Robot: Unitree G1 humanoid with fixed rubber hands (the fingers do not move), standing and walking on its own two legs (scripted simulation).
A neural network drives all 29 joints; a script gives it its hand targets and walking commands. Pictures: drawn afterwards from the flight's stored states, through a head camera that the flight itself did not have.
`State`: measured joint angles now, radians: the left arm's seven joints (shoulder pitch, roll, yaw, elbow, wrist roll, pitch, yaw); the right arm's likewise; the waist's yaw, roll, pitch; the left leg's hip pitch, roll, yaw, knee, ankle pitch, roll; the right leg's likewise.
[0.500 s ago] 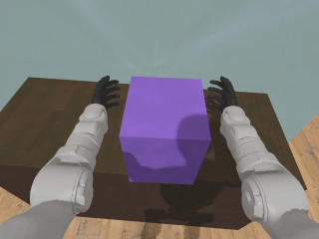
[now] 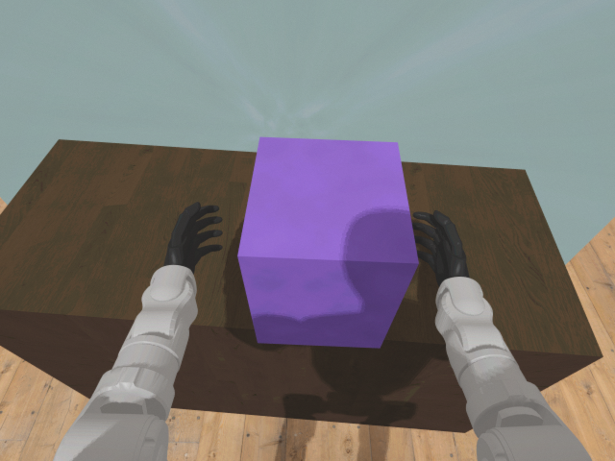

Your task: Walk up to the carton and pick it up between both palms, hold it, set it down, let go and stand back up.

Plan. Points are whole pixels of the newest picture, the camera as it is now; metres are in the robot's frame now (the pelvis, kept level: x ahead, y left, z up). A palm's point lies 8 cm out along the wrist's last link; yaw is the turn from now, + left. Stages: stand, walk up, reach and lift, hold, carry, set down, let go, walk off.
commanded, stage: set down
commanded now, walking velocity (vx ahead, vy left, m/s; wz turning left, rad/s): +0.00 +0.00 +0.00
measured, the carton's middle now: (323, 248) +0.44 +0.01 +0.00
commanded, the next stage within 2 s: let go in 1.94 s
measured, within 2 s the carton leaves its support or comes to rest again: neither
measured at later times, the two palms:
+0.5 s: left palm (170, 285) +0.35 +0.21 +0.03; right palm (465, 294) +0.36 -0.18 +0.03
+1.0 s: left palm (176, 318) +0.32 +0.21 -0.01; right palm (482, 332) +0.32 -0.20 +0.00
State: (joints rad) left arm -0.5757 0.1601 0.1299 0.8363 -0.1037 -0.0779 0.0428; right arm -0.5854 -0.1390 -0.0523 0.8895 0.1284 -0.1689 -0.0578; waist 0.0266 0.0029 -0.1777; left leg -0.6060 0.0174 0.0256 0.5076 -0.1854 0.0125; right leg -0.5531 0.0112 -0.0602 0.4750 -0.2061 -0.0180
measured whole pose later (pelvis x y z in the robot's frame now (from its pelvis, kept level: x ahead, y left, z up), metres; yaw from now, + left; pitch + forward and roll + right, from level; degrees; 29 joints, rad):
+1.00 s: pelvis +0.02 +0.00 +0.01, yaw +0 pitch +8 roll -1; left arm -0.27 0.19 0.01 0.81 -0.14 -0.25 0.04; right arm -0.29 -0.23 0.12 0.89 0.28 -0.35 -0.01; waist 0.01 -0.02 -0.09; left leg -0.40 0.02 0.02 0.48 -0.22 0.00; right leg -0.35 0.02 -0.04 0.44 -0.24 -0.02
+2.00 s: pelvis +0.00 +0.00 +0.01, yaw -1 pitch -3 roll -1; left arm 0.09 0.19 -0.02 0.59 -0.05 -0.03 0.06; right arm 0.04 -0.16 0.05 0.77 0.08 -0.23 0.00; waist 0.02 -0.03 0.07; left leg -0.17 0.01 0.03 0.43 -0.21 0.01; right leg -0.12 0.02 -0.01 0.39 -0.22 -0.02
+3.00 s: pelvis +0.02 +0.01 +0.01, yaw -3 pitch -1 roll +0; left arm 0.40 0.19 0.02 0.88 0.02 -0.01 0.01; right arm 0.40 -0.21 -0.04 0.96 -0.03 0.01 0.00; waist -0.01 -0.01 -0.07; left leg -0.18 0.01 0.07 0.43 -0.23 0.02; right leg -0.16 0.02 0.04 0.42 -0.24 0.00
